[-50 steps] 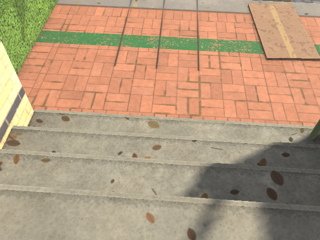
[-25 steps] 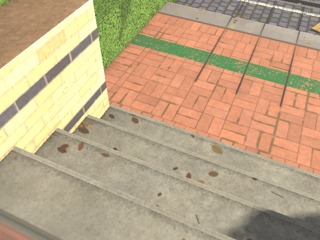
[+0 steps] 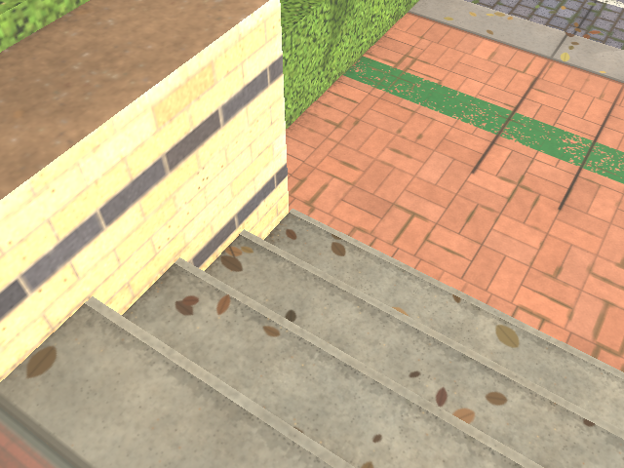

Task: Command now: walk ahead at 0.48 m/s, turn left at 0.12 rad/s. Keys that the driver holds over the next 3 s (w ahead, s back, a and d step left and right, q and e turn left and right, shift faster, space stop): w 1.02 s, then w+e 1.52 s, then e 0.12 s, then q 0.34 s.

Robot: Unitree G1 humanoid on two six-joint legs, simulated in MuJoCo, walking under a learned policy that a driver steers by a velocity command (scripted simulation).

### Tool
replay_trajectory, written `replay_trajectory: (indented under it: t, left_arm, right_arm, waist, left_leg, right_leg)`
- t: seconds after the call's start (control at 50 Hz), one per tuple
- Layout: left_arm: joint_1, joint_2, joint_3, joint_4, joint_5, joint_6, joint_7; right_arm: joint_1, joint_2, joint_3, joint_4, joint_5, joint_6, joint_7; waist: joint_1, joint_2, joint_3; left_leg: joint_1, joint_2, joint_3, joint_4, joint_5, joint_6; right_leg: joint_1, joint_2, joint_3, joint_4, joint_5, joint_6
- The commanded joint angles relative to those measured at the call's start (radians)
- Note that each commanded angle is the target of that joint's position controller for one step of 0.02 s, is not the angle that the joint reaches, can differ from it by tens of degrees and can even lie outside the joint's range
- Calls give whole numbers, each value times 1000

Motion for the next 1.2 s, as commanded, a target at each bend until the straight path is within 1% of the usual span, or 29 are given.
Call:
replay_trajectory:
  t: [0.02, 0.08, 0.22, 0.32, 0.36, 0.38, 0.4, 0.42, 0.44, 0.48, 0.52, 0.58, 0.66, 0.72, 0.8, 0.84, 0.88, 0.9, 0.96, 1.0, 1.04, 1.06, 1.08, 1.1, 1.12, 1.14, 1.16, 1.18, 1.2]
  left_arm:
    - [68, 63, 18, -23, 6, 19, -10]
    - [-67, 76, 23, -63, 1, 25, -14]
    - [-257, 43, 12, -117, 3, 20, -30]
    - [-266, 51, 12, -131, 8, 8, -26]
    - [-53, 82, 30, -58, 6, -3, -13]
    - [133, 116, 44, -6, 8, -21, 0]
    - [239, 206, 58, -2, 14, -30, 12]
    - [217, 236, 63, 1, -19, -17, 8]
    - [120, 161, 51, -13, -35, -12, 3]
    - [-3, 88, 28, -36, -15, -23, -10]
    - [-11, 66, 17, -32, -11, -43, -9]
    - [80, 90, 21, 4, -23, -71, -7]
    - [162, 95, 12, 36, -37, -49, 8]
    - [229, 113, 14, 78, -18, -36, 21]
    - [272, 90, 10, 90, -8, -38, 15]
    - [361, 97, 18, 133, 0, -46, 35]
    - [393, 109, 28, 143, 11, -44, 47]
    - [396, 112, 31, 145, 9, -50, 47]
    - [254, 68, 11, 131, 16, -84, 38]
    - [181, 66, 4, 121, 4, -103, 24]
    - [208, 77, 3, 131, 7, -100, 22]
    - [363, 66, -33, 220, 151, -89, -30]
    - [295, 135, -5, 182, 122, -87, -58]
    - [290, 135, -7, 178, 88, -89, -69]
    - [226, 180, 5, 152, 64, -83, -81]
    - [255, 164, -8, 166, 82, -69, -101]
    - [551, -26, -34, 233, 68, -67, -130]
    - [509, 17, -29, 204, 45, -75, -143]
    - [211, 44, -32, 68, 6, -88, -137]
  right_arm:
    - [40, -101, -19, -20, 4, -34, 1]
    - [93, -109, -21, 9, 8, -38, 6]
    - [187, -103, -10, 59, 2, -40, 0]
    - [171, -142, -13, 69, -15, -29, -19]
    - [143, -142, -11, 73, -15, -18, -35]
    - [112, -127, -7, 63, 1, -14, -37]
    - [160, -62, 8, 25, -3, -19, -39]
    - [261, -60, -3, 43, 13, -24, -23]
    - [186, -148, -25, 59, 1, -18, -30]
    - [98, -122, -29, 48, 13, -16, -19]
    - [108, -80, -24, 67, 4, 16, -14]
    - [38, -66, -22, 59, -4, 38, -7]
    - [-113, -58, -17, 4, -10, 45, 9]
    - [-116, -51, -12, 21, -16, 48, 18]
    - [-187, -89, -25, 17, -23, 54, 11]
    - [-292, -94, -32, -18, -31, 36, 3]
    - [-340, -94, -33, -28, -26, 16, 3]
    - [-388, -102, -37, -51, -13, 4, 0]
    - [-448, -44, -12, -89, -18, 4, 25]
    - [-357, -30, -11, -59, -13, 7, 52]
    - [-347, -45, -13, -47, -14, 14, 54]
    - [-255, 63, 55, -29, -144, 19, 78]
    - [-116, 18, 37, 8, -146, 26, 68]
    - [-40, -67, 20, 41, -129, 19, 52]
    - [118, -133, -4, 96, -105, -1, 45]
    - [295, -183, -29, 144, -102, -12, 42]
    - [474, -217, -31, 150, -119, -14, 71]
    - [566, -175, -23, 142, -145, -16, 95]
    - [516, -175, -17, 165, -143, -29, 85]
  waist:
    - [21, 41, -23]
    - [-8, 57, 45]
    - [-56, 74, 26]
    - [-31, 101, 50]
    - [50, 93, -34]
    - [136, 19, -136]
    - [121, -162, -273]
    - [62, -303, -312]
    - [49, -113, -125]
    - [-8, -4, 5]
    - [-46, -35, 11]
    - [-41, -41, -8]
    - [-4, -33, 6]
    - [-1, -75, -17]
    - [21, -51, 32]
    - [64, -61, 70]
    - [82, -50, 103]
    - [94, -32, 128]
    - [55, -31, 157]
    - [31, 4, 103]
    - [74, 16, 109]
    - [59, 63, 47]
    - [8, 43, 9]
    - [-9, 102, 30]
    - [-83, 150, 6]
    - [-146, 244, -63]
    - [-66, 367, -446]
    - [-137, 229, -602]
    - [-187, 141, -358]
  left_leg:
    - [23, 282, -281, -303, 21, 119]
    - [62, 275, -270, -357, -37, 110]
    - [175, 239, -147, -267, 329, 63]
    - [252, 288, -139, -116, 572, 71]
    - [284, 291, -139, 101, 784, 50]
    - [179, 247, -88, 355, 664, 24]
    - [-22, 144, -31, 688, 67, -3]
    - [-319, -28, -129, 874, -395, -15]
    - [-417, 42, -209, 933, -314, -5]
    - [-366, 112, -203, 861, -178, -11]
    - [-283, 145, -201, 735, -121, -41]
    - [-328, 154, -157, 655, -30, -75]
    - [-425, 169, -122, 493, 96, -106]
    - [-443, 176, -118, 513, 212, -92]
    - [-535, 173, -101, 531, 222, -70]
    - [-767, 171, -196, 526, 184, -71]
    - [-893, 161, -232, 529, 115, -73]
    - [-904, 144, -201, 437, 126, -76]
    - [-541, 180, -76, 176, 506, -64]
    - [-250, 183, -66, 98, 730, -28]
    - [-203, 175, -56, 19, 713, -27]
    - [-32, 240, -147, 58, 755, -67]
    - [40, 196, -88, 66, 602, -99]
    - [97, 199, -70, 8, 545, -118]
    - [256, 202, -51, -122, 594, -117]
    - [501, 253, -51, -94, 680, -49]
    - [952, 404, -157, 388, 1198, 203]
    - [1083, 514, -350, 455, 1228, 344]
    - [896, 531, -419, 273, 869, 283]
  right_leg:
    - [-57, -42, 18, -65, 79, 12]
    - [-187, -58, 14, -199, 209, 28]
    - [-152, 18, -40, -365, 365, 22]
    - [-61, 75, -42, -476, 96, -35]
    - [150, 135, -58, -575, 65, -78]
    - [383, 79, 12, -682, 152, -115]
    - [605, -208, 349, -710, 148, -155]
    - [717, -307, 745, -826, 142, -278]
    - [594, -276, 603, -830, 130, -273]
    - [373, -194, 378, -876, 269, -227]
    - [291, -124, 245, -920, 359, -176]
    - [346, -89, 168, -935, 568, -150]
    - [407, -65, 99, -948, 725, -134]
    - [474, -93, 84, -909, 801, -141]
    - [525, -106, 97, -873, 690, -170]
    - [732, -150, 165, -817, 617, -188]
    - [829, -179, 191, -800, 628, -202]
    - [813, -135, 162, -811, 526, -195]
    - [448, -49, 73, -827, 337, -145]
    - [278, -37, 43, -770, 273, -129]
    - [320, -19, 60, -670, 270, -123]
    - [266, 49, -1, -576, 92, -83]
    - [327, 66, 28, -504, 175, -104]
    - [325, 78, 43, -337, 220, -98]
    - [284, 109, 45, -114, 250, -78]
    - [155, 171, 72, 216, 110, -46]
    - [-54, 224, 121, 690, -434, -12]
    - [-218, 232, 166, 873, -509, 26]
    - [-484, 197, 98, 878, -472, 30]
Next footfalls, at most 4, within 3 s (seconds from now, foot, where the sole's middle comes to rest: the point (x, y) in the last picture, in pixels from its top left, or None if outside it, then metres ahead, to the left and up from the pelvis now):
0.38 right None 0.31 -0.11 -0.77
1.14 left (279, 383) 0.74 0.12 -0.93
1.70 right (392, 341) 0.95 -0.20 -1.09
2.12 left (342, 274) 1.31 -0.07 -1.25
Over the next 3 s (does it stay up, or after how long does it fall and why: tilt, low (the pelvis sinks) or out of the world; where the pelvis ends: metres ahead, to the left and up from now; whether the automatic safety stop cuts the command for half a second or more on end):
stays up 1.50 -0.39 -0.65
